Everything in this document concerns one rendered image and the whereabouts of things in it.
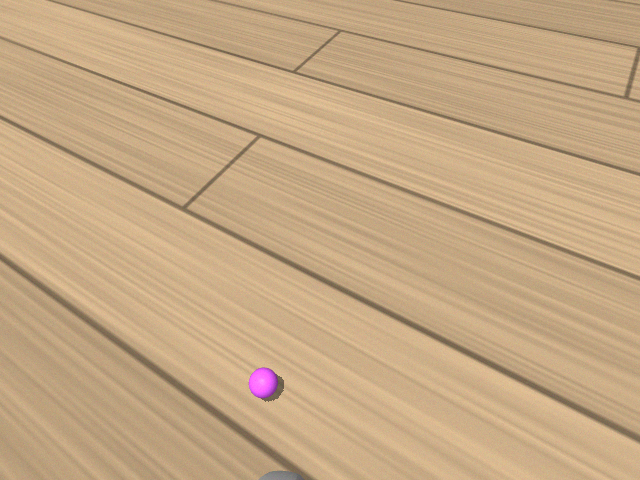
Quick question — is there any ball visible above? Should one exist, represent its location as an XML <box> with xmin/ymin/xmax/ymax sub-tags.
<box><xmin>249</xmin><ymin>368</ymin><xmax>278</xmax><ymax>398</ymax></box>

